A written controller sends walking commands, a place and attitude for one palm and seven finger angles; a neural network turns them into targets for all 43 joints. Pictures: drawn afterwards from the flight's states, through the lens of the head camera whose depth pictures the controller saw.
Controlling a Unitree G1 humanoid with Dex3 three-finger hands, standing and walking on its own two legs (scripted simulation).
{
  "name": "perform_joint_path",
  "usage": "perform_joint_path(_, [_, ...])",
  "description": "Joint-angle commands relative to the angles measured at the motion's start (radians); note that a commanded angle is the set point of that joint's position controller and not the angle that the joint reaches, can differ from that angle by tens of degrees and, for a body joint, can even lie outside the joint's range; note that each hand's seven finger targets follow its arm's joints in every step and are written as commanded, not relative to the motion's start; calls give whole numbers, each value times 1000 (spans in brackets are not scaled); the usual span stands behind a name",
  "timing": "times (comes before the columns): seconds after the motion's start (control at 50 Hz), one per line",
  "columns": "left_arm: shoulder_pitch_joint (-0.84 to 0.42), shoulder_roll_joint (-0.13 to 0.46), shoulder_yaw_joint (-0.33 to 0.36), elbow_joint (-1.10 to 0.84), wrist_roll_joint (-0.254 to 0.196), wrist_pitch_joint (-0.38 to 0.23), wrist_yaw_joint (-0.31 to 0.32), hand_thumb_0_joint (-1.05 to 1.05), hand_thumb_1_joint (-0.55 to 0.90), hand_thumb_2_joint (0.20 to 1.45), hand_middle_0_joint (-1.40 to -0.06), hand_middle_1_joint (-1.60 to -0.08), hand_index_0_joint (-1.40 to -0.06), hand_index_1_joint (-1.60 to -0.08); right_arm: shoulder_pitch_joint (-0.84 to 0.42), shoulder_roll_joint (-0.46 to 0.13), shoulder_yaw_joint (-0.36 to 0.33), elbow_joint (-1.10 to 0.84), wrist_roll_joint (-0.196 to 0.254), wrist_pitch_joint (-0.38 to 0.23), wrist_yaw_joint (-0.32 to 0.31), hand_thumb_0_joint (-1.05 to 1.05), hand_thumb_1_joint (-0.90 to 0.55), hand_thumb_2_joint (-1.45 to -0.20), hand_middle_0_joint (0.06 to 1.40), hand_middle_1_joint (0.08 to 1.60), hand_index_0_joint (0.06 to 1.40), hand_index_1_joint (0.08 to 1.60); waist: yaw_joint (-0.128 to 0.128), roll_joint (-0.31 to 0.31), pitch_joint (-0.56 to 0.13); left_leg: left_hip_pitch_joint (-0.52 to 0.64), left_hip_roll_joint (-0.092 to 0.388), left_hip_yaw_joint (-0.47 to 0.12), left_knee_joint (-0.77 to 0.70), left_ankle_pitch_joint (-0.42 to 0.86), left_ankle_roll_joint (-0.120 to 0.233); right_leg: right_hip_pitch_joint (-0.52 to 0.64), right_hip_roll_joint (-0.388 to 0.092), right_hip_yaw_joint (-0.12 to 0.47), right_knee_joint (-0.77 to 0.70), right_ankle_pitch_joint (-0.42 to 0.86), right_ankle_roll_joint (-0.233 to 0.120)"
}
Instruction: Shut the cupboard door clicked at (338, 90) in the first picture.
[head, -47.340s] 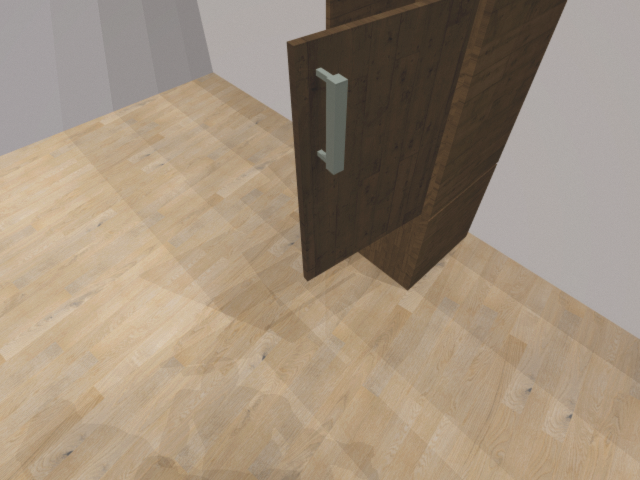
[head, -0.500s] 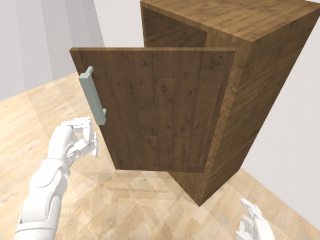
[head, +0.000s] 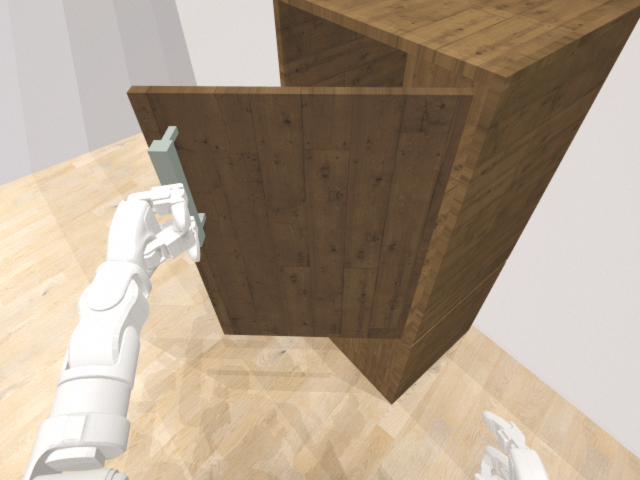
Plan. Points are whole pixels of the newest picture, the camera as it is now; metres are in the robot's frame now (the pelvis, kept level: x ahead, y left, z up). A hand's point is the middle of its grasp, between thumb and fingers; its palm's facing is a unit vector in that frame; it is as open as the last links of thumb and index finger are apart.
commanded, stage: bring the fist close to the handle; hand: left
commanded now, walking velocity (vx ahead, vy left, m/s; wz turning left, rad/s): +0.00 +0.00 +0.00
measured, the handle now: (184, 189) +0.45 +0.22 +0.13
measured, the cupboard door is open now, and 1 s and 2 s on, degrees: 48 43 28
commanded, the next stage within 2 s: push the door shut along its arc in 0.42 s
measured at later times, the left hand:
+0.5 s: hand (187, 237) +0.36 +0.19 +0.13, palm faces +0.05 -1.00 -0.03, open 3.1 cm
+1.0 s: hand (200, 205) +0.41 +0.18 +0.14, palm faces -0.06 -1.00 -0.03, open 3.1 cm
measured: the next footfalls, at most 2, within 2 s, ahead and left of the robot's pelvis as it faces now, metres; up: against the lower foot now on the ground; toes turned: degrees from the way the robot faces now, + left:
none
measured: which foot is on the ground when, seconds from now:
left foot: down 0.00-1.00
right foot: down 0.00-1.00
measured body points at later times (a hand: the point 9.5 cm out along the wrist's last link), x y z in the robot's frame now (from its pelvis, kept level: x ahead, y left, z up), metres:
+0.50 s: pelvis +0.00 +0.00 +0.00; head +0.00 -0.02 +0.45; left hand +0.35 +0.24 +0.14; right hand +0.14 -0.25 -0.09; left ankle +0.02 +0.10 -0.73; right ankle -0.02 -0.11 -0.73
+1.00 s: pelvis -0.01 +0.00 +0.00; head +0.02 -0.01 +0.44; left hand +0.41 +0.24 +0.14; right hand +0.10 -0.26 -0.11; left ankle +0.02 +0.10 -0.73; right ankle -0.02 -0.11 -0.73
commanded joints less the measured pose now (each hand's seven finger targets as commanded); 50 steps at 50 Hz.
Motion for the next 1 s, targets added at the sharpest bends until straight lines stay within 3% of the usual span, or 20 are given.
perform_joint_path(0.0, [-380,184,63,-116,-10,-50,-13,0,900,900,-1300,-1500,-1300,-1500,-61,-133,-50,-139,11,-34,-9,0,-900,-900,200,300,200,300,-11,-25,-239,173,4,-54,-59,207,6,-21,9,4,-75,289,-11])
perform_joint_path(0.04, [-373,198,76,-69,-9,-41,-11,0,900,900,-1300,-1500,-1300,-1500,-58,-139,-51,-141,11,-23,-9,0,-900,-900,200,300,200,300,-7,-59,-216,150,5,-58,-63,179,8,-23,9,7,-84,257,-10])
perform_joint_path(0.06, [-386,167,53,-85,-12,-43,-12,0,900,900,-1300,-1500,-1300,-1500,-65,-134,-51,-151,12,-21,-7,0,-900,-900,200,300,200,300,-9,-39,-218,155,3,-54,-66,172,9,-32,7,7,-85,251,-9])
perform_joint_path(0.18, [-387,210,97,-199,-8,-112,12,0,900,900,-1300,-1500,-1300,-1500,-56,-130,-59,-168,2,-23,2,0,-900,-900,200,300,200,300,13,-18,-342,215,7,-48,-48,272,9,24,13,12,-57,342,-13])
perform_joint_path(0.22, [-383,186,79,-208,-8,-128,12,0,900,900,-1300,-1500,-1300,-1500,-57,-127,-57,-167,2,-24,6,0,-900,-900,200,300,200,300,8,-22,-329,212,7,-45,-50,271,8,17,15,9,-56,344,-11])
perform_joint_path(0.24, [-361,237,119,-171,-4,-129,17,0,900,900,-1300,-1500,-1300,-1500,-50,-135,-60,-157,-1,-19,3,0,-900,-900,200,300,200,300,7,-61,-306,187,10,-43,-51,249,11,24,14,12,-64,329,-8])
perform_joint_path(0.32, [-352,193,83,-143,-5,-105,1,0,900,900,-1300,-1500,-1300,-1500,-62,-130,-57,-158,10,-10,3,0,-900,-900,200,300,200,300,-2,-11,-235,166,4,-39,-66,192,10,-12,14,14,-80,284,-9])
perform_joint_path(0.34, [-359,217,94,-144,-1,-99,1,0,900,900,-1300,-1500,-1300,-1500,-62,-136,-60,-158,8,-7,0,0,-900,-900,200,300,200,300,-5,-19,-233,169,5,-38,-62,195,13,-4,12,16,-84,286,-8])
perform_joint_path(0.42, [-376,170,56,-180,-21,-85,-19,0,900,900,-1300,-1500,-1300,-1500,-67,-130,-58,-169,13,-9,-4,0,-900,-900,200,300,200,300,-12,-19,-253,186,2,-42,-63,184,12,-12,16,14,-88,279,-7])
perform_joint_path(0.44, [-379,198,74,-175,-21,-89,-17,0,900,900,-1300,-1500,-1300,-1500,-63,-136,-60,-164,10,-9,-8,0,-900,-900,200,300,200,300,-19,-53,-252,187,5,-43,-58,183,16,-5,15,18,-94,278,-5])
perform_joint_path(0.5, [-367,194,80,-183,-29,-101,-23,0,900,900,-1300,-1500,-1300,-1500,-66,-132,-57,-165,10,-12,-10,0,-900,-900,200,300,200,300,-11,-27,-262,189,2,-44,-60,181,13,-8,15,17,-89,275,-7])
perform_joint_path(0.52, [-382,184,63,-178,-26,-103,-27,0,900,900,-1300,-1500,-1300,-1500,-68,-131,-55,-163,12,-12,-10,0,-900,-900,200,300,200,300,-19,-23,-249,188,1,-45,-60,173,13,-19,15,16,-89,270,-7])
perform_joint_path(0.54, [-408,225,86,-143,-21,-103,-26,0,900,900,-1300,-1500,-1300,-1500,-58,-140,-56,-152,8,-8,-14,0,-900,-900,200,300,200,300,-30,-68,-231,177,3,-45,-58,158,17,-22,12,21,-98,256,-2])
perform_joint_path(0.62, [-573,225,43,-73,-11,-108,-47,0,900,900,-1300,-1500,-1300,-1500,-62,-140,-48,-137,15,-1,-25,0,-900,-900,200,300,200,300,-60,0,-181,166,1,-55,-66,73,15,-88,12,28,-112,155,-6])
perform_joint_path(0.7, [-635,262,62,2,-15,-122,-71,0,900,900,-1300,-1500,-1300,-1500,-44,-146,-47,-129,11,-2,-30,0,-900,-900,200,300,200,300,-56,12,-254,184,0,-64,-56,106,12,-66,9,28,-97,182,-14])
perform_joint_path(0.72, [-636,255,59,31,-19,-126,-81,0,900,900,-1300,-1500,-1300,-1500,-40,-146,-48,-129,11,-2,-28,0,-900,-900,200,300,200,300,-54,-2,-271,182,-2,-63,-51,121,12,-58,10,28,-93,202,-13])
perform_joint_path(0.74, [-611,303,100,79,-22,-129,-87,0,900,900,-1300,-1500,-1300,-1500,-26,-154,-49,-125,9,3,-28,0,-900,-900,200,300,200,300,-48,-36,-273,163,0,-62,-47,120,14,-45,7,30,-94,202,-11])
perform_joint_path(0.82, [-702,268,58,162,-22,-150,-119,0,900,900,-1300,-1500,-1300,-1500,-7,-156,-50,-123,11,3,-22,0,-900,-900,200,300,200,300,-66,-26,-270,147,-1,-64,-38,125,13,-80,9,25,-77,214,-10])
perform_joint_path(0.9, [-764,293,65,243,-20,-179,-147,0,900,900,-1300,-1500,-1300,-1500,23,-168,-57,-112,10,8,-19,0,-900,-900,200,300,200,300,-81,-32,-273,128,-3,-63,-20,120,16,-104,10,29,-68,213,-9])
perform_joint_path(0.98, [-816,271,33,260,-22,-207,-176,0,900,900,-1300,-1500,-1300,-1500,49,-176,-67,-106,10,9,-14,0,-900,-900,200,300,200,300,-87,7,-338,175,0,-72,-4,170,14,-120,15,22,-47,247,-14])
